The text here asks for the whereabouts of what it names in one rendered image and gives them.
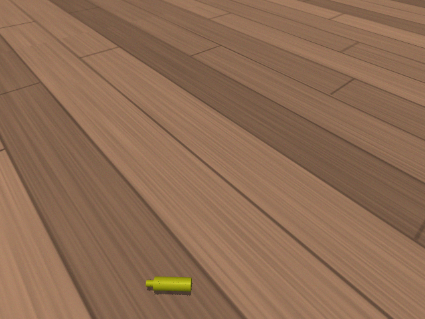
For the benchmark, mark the bottle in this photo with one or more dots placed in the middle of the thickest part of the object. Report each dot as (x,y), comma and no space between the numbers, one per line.
(166,283)

